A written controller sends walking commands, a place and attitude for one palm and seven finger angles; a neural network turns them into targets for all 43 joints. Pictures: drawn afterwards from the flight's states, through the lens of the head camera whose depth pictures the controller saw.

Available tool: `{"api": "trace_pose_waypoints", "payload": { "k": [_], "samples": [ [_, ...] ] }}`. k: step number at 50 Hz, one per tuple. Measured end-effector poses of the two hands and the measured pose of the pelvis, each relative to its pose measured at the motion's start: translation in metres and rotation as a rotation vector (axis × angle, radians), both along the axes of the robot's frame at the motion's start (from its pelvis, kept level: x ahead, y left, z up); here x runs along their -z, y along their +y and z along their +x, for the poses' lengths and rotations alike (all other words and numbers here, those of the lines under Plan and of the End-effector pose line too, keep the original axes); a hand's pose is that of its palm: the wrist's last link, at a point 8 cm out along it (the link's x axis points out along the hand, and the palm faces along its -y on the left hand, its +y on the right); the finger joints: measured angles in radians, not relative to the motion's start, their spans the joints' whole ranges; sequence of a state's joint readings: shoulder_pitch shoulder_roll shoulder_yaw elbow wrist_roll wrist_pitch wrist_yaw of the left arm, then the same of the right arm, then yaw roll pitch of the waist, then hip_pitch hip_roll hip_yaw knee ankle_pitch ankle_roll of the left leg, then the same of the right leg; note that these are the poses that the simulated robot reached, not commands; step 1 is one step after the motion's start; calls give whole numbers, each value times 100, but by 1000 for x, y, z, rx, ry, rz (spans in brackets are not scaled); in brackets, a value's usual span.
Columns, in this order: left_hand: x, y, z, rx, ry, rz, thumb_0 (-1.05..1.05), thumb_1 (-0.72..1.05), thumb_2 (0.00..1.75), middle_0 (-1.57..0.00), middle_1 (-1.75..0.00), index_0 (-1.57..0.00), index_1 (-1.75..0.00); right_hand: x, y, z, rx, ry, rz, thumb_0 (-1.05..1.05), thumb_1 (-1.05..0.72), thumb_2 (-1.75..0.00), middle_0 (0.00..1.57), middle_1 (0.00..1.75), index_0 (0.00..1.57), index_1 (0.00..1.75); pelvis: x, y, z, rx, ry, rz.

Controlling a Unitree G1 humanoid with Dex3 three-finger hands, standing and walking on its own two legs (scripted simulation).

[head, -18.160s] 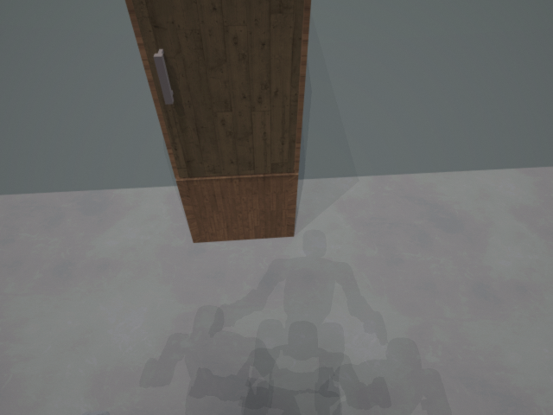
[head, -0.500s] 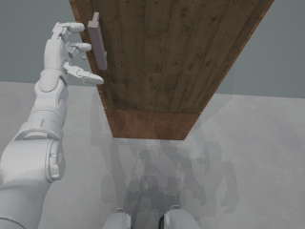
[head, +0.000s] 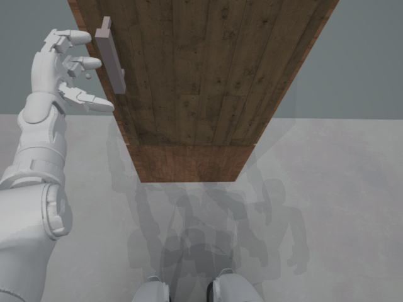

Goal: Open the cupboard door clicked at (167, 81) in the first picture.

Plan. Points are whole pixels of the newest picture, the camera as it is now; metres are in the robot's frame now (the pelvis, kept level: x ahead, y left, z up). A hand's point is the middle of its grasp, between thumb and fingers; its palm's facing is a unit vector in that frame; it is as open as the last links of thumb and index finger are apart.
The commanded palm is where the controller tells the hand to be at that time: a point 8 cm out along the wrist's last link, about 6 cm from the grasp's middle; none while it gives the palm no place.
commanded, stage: move the hooked fingers beside the handle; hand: left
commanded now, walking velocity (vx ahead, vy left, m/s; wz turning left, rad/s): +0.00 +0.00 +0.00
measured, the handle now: (113, 57) +0.56 +0.13 +0.10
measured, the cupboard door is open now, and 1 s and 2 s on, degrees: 0 0 0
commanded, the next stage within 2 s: slide the fingers in behind the handle in 1.48 s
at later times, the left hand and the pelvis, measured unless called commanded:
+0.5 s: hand (80, 77) +0.52 +0.19 +0.10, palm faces -0.04 -1.00 +0.00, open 14.0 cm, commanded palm +0.50 +0.24 +0.10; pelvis +0.00 +0.00 +0.00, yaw -1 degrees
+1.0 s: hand (77, 77) +0.52 +0.20 +0.09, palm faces -0.05 -1.00 +0.01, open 14.0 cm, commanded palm +0.51 +0.25 +0.10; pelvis +0.00 +0.00 +0.00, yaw -1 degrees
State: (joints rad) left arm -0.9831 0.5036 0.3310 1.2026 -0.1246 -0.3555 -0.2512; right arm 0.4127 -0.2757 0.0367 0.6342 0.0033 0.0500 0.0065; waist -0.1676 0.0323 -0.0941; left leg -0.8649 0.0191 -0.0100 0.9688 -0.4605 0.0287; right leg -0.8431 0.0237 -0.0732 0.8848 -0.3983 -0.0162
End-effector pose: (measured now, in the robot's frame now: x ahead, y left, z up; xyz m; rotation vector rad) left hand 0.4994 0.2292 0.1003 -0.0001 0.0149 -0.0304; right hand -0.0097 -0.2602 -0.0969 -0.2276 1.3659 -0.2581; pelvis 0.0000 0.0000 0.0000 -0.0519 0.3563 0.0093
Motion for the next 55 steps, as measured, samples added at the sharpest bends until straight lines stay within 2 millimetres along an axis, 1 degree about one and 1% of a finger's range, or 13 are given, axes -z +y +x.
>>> {"api": "trace_pose_waypoints", "payload": {
  "k": [6,14,28,35,40,49,55],
  "samples": [
    [0,2,2,8,8,6,-1,-50,30,-31,-121,-27,-121,-2,0,-3,17,0,-8,0,-91,-89,21,30,20,30,-1,0,1,9,1,0],
    [6,5,0,14,24,1,-1,-50,30,-31,-121,-29,-121,-5,1,-3,34,-9,-17,0,-91,-89,21,30,20,30,-2,2,1,20,-4,0],
    [-1,18,-2,11,10,7,-1,-50,30,-30,-120,-30,-120,-6,2,-3,39,-9,-22,0,-91,-89,21,30,20,30,-3,3,3,22,-7,-1],
    [0,26,-4,9,15,11,-1,-50,30,-30,-120,-30,-120,-7,0,-2,37,-12,-32,0,-91,-89,21,30,20,30,-3,3,2,21,-6,-3],
    [-1,28,-5,18,10,3,-1,-50,30,-30,-120,-30,-120,-7,-1,-2,30,-4,-36,0,-91,-89,21,30,20,30,-3,3,1,18,-7,-4],
    [5,22,3,23,24,-2,-1,-51,30,-30,-120,-30,-120,-6,-2,-5,21,6,-47,0,-91,-89,21,30,20,30,0,4,-1,12,7,-8],
    [6,23,12,16,29,5,-1,-50,30,-30,-120,-30,-120,-7,1,-11,42,14,-47,0,-91,-89,21,30,20,30,1,4,0,22,19,-8]
  ]
}}
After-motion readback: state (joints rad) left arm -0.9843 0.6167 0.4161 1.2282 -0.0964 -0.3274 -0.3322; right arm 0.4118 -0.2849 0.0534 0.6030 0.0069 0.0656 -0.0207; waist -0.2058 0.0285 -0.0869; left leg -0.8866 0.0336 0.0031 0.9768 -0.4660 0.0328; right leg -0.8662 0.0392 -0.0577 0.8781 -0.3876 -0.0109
